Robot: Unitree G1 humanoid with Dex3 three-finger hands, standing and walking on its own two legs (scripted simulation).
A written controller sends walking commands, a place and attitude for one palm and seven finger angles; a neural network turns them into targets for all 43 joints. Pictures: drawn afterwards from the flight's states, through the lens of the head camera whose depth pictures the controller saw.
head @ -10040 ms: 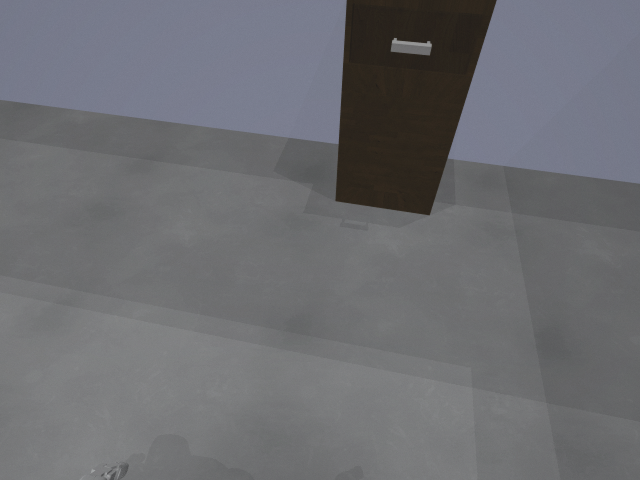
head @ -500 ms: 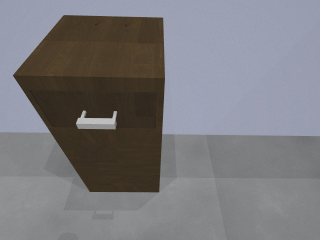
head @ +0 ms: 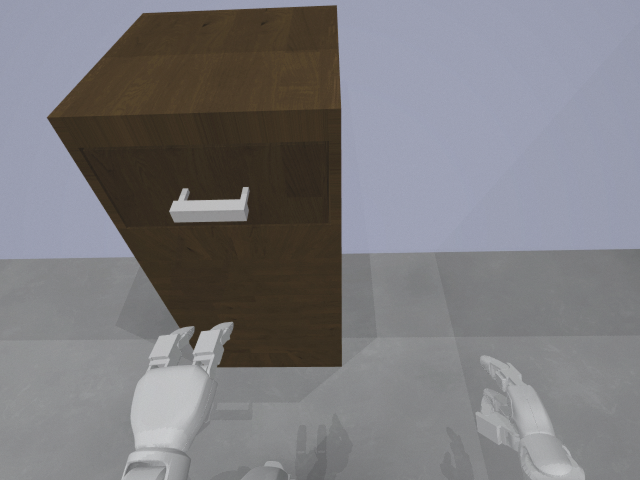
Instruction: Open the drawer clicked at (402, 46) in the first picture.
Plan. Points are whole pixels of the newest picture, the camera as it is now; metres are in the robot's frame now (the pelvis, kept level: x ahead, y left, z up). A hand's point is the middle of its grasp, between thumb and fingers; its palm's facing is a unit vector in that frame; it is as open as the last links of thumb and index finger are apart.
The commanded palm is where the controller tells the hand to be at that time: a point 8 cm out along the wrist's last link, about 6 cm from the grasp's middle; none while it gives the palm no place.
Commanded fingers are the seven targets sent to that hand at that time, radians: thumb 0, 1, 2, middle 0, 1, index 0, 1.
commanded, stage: raise the hand with hooked fingers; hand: left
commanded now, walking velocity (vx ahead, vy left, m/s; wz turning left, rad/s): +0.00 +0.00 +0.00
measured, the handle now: (212, 201) +0.53 +0.25 +0.03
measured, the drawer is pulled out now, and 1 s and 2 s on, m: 0.00 0.00 0.00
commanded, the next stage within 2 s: move the hooked fingers above the handle in 1.50 s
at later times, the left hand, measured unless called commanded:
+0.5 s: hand (152, 355) +0.24 +0.23 +0.05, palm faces +0.06 -0.13 -0.99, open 11.4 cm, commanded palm +0.22 +0.23 +0.12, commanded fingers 0.00 -0.17 0.44 -0.28 -0.99 -0.28 -0.99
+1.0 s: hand (120, 276) +0.30 +0.26 +0.13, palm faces +0.09 -0.08 -0.99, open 13.7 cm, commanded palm +0.27 +0.26 +0.19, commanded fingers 0.00 -0.50 0.30 -0.30 -1.20 -0.30 -1.20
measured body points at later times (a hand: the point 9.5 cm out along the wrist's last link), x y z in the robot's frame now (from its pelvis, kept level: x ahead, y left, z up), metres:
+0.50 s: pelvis -0.01 +0.01 +0.03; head +0.00 -0.02 +0.48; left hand +0.23 +0.23 +0.11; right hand +0.18 -0.20 -0.08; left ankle +0.07 +0.15 -0.68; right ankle -0.02 -0.12 -0.68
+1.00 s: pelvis +0.01 +0.01 +0.05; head +0.02 -0.02 +0.49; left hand +0.29 +0.27 +0.18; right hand +0.24 -0.18 -0.05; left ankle +0.07 +0.15 -0.68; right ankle -0.02 -0.12 -0.68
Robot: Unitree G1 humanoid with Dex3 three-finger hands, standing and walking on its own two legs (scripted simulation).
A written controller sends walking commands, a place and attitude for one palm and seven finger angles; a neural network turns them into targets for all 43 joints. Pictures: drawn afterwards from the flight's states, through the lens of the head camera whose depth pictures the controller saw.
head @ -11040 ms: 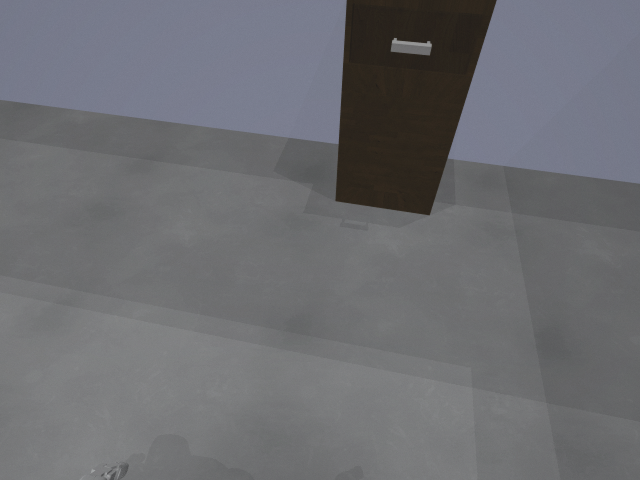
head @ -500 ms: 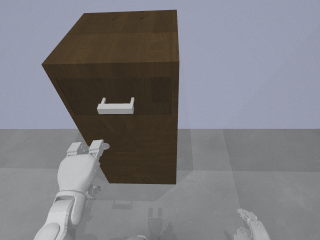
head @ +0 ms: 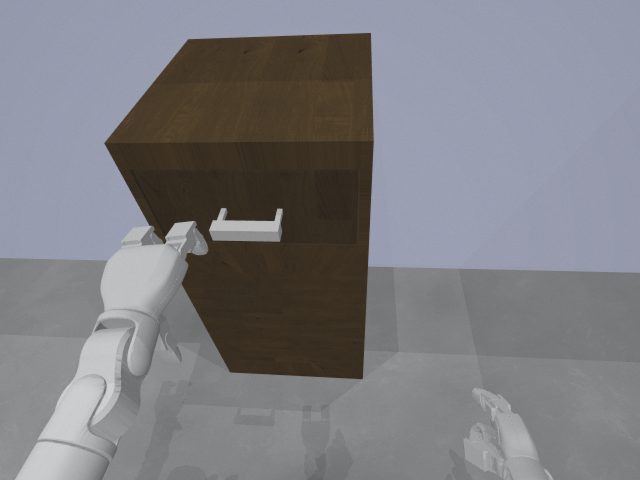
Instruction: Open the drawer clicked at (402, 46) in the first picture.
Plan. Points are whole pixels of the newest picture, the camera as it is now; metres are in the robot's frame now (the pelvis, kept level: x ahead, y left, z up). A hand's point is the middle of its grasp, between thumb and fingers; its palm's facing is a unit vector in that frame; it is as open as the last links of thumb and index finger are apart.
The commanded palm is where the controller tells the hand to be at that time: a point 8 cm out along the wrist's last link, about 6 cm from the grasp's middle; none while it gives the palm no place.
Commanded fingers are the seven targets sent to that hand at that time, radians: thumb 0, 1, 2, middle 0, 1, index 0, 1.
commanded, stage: raise the hand with hooked fingers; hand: left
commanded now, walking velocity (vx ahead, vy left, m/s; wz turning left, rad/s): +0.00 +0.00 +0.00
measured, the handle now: (248, 222) +0.53 +0.22 -0.01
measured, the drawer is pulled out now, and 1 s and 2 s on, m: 0.00 0.00 0.00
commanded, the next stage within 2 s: move the hooked fingers above the handle in 0.50 s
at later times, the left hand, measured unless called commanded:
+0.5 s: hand (171, 275) +0.32 +0.24 +0.09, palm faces +0.07 -0.10 -0.99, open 13.8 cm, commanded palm +0.29 +0.24 +0.16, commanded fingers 0.00 -0.50 0.30 -0.30 -1.20 -0.30 -1.20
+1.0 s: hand (198, 262) +0.35 +0.22 +0.09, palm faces +0.06 -0.08 -0.99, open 13.8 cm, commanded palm +0.33 +0.22 +0.14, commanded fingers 0.00 -0.50 0.30 -0.30 -1.20 -0.30 -1.20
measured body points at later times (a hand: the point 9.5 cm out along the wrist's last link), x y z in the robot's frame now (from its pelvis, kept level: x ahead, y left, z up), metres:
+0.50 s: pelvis +0.01 +0.00 +0.00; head +0.04 -0.04 +0.45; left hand +0.31 +0.24 +0.15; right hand +0.20 -0.24 -0.11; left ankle +0.07 +0.13 -0.73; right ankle -0.03 -0.13 -0.73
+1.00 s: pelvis +0.01 +0.00 +0.00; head +0.02 -0.03 +0.45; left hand +0.34 +0.22 +0.14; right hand +0.19 -0.23 -0.12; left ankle +0.07 +0.13 -0.73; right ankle -0.03 -0.13 -0.73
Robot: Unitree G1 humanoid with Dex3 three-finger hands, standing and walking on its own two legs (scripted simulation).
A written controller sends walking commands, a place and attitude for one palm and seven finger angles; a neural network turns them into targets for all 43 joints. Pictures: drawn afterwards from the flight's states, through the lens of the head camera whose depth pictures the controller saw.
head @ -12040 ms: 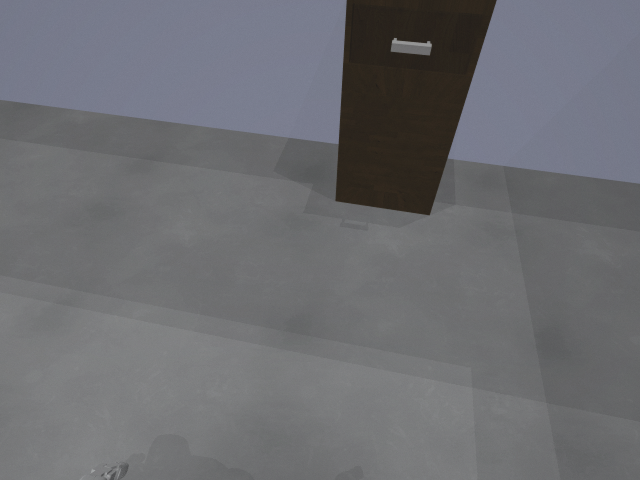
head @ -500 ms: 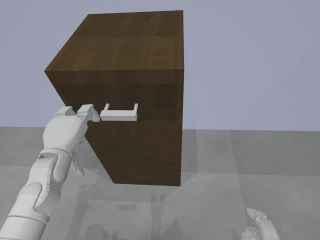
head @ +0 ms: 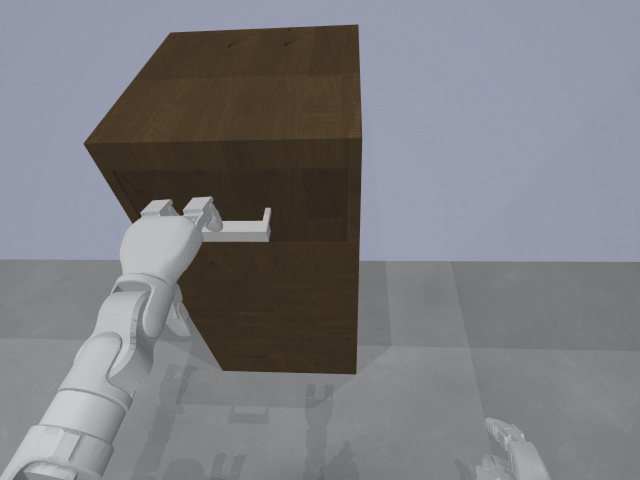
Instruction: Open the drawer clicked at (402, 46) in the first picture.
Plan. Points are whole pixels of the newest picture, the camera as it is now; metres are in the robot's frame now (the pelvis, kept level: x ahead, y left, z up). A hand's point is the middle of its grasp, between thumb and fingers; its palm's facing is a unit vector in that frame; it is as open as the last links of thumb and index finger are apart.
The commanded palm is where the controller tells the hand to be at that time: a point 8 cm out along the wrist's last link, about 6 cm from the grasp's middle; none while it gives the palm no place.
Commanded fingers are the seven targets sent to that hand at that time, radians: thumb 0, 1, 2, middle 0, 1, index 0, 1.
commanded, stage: move the hooked fingers above the handle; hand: left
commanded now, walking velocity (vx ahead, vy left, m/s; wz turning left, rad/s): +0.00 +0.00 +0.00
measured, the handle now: (236, 222) +0.52 +0.22 -0.01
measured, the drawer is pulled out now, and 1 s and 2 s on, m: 0.00 0.00 0.00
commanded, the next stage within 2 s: lower the fingers behind the handle in 1.80 s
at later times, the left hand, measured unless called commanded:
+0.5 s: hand (213, 243) +0.40 +0.20 +0.07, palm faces +0.02 -0.05 -1.00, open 13.8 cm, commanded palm +0.38 +0.21 +0.13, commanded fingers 0.00 -0.50 0.30 -0.30 -1.20 -0.30 -1.20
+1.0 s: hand (227, 223) +0.46 +0.20 +0.05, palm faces -0.03 -0.05 -1.00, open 13.8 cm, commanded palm +0.45 +0.21 +0.11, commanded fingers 0.00 -0.50 0.30 -0.30 -1.20 -0.30 -1.20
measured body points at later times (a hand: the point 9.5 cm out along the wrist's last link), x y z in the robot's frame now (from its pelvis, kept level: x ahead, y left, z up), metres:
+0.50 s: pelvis +0.01 -0.01 -0.01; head +0.03 -0.03 +0.44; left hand +0.39 +0.20 +0.12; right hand +0.12 -0.27 -0.14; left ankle +0.06 +0.13 -0.73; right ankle -0.04 -0.13 -0.73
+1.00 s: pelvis +0.02 +0.00 -0.01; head +0.07 -0.02 +0.43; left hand +0.46 +0.20 +0.10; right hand +0.08 -0.28 -0.15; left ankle +0.06 +0.13 -0.73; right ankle -0.04 -0.13 -0.73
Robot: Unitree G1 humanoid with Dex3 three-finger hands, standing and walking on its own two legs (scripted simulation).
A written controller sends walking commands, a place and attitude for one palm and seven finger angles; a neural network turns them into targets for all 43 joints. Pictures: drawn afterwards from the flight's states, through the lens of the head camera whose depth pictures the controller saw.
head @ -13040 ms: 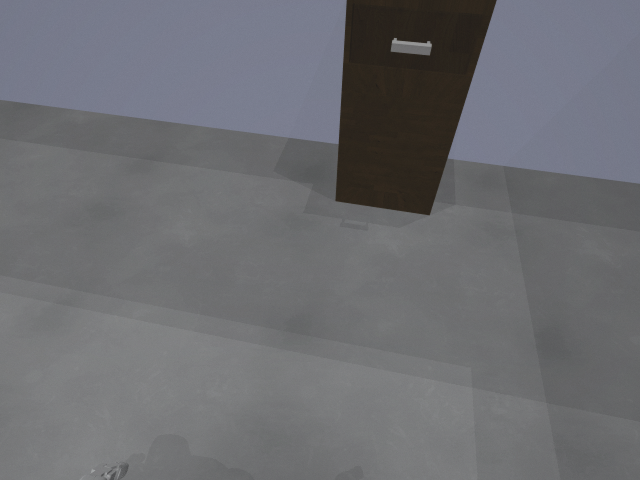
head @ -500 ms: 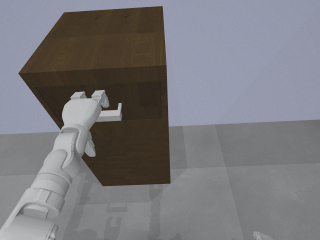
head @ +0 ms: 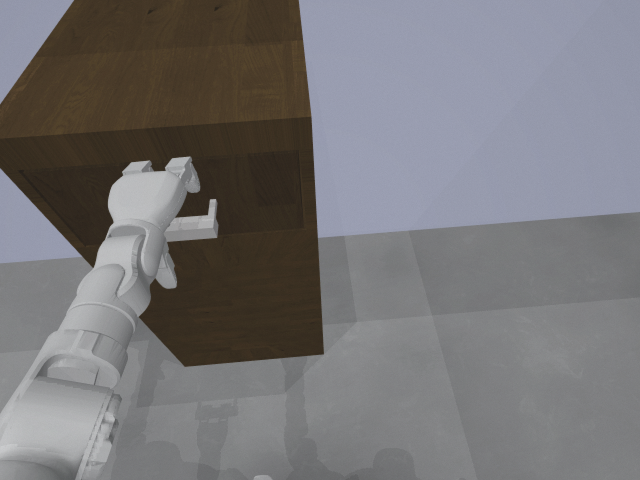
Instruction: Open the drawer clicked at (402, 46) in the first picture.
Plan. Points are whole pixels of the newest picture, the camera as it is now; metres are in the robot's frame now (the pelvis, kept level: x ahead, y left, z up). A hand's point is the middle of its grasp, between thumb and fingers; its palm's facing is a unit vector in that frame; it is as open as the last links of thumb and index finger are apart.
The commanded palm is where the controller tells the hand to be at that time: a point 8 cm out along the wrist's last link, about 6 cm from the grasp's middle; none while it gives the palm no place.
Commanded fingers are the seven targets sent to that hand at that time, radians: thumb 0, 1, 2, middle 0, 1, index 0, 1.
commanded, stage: move the hooked fingers above the handle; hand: left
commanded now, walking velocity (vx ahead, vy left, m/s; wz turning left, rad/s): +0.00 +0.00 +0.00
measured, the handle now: (178, 218) +0.50 +0.24 +0.00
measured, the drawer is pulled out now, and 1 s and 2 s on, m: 0.00 0.00 0.00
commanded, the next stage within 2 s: lower the fingers behind the handle in 0.80 s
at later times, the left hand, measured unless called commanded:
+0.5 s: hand (165, 222) +0.44 +0.22 +0.06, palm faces -0.02 -0.04 -1.00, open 13.8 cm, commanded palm +0.42 +0.22 +0.12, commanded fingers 0.00 -0.50 0.30 -0.30 -1.20 -0.30 -1.20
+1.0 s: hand (164, 223) +0.45 +0.23 +0.05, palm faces -0.05 -0.05 -1.00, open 13.8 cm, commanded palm +0.43 +0.22 +0.11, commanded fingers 0.00 -0.50 0.30 -0.30 -1.20 -0.30 -1.20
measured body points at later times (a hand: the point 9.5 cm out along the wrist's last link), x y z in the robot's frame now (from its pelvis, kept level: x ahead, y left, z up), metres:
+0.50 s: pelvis +0.00 +0.01 +0.00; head +0.05 -0.01 +0.45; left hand +0.43 +0.22 +0.11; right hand +0.05 -0.25 -0.14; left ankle +0.04 +0.14 -0.71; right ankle -0.06 -0.12 -0.71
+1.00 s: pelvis +0.00 +0.01 +0.00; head +0.05 -0.01 +0.44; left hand +0.44 +0.23 +0.11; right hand +0.04 -0.27 -0.14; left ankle +0.04 +0.14 -0.71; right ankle -0.06 -0.12 -0.71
